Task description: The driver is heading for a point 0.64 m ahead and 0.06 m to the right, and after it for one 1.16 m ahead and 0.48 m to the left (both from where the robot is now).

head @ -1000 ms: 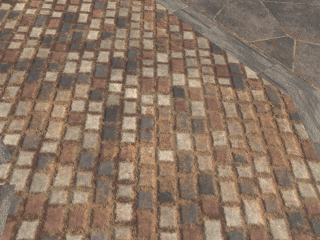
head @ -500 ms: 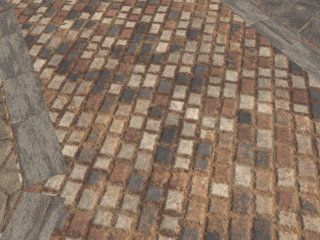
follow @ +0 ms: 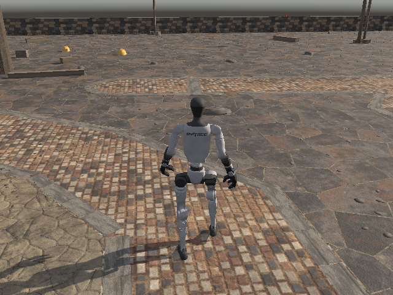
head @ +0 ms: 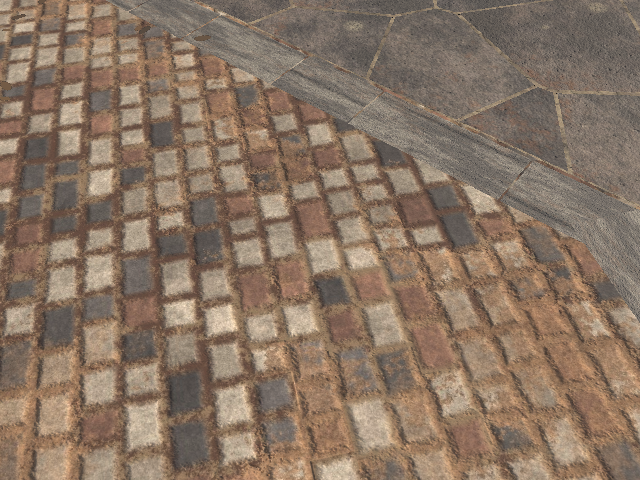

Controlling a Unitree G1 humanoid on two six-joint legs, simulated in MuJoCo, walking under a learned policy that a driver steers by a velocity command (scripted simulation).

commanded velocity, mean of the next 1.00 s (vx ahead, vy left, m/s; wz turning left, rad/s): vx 0.42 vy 0.00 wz -0.08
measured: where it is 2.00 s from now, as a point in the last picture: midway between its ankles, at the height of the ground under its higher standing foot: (353, 399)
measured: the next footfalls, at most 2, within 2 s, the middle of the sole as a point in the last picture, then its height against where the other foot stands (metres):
right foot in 0.16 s outside the picture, level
left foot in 0.68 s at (318, 419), level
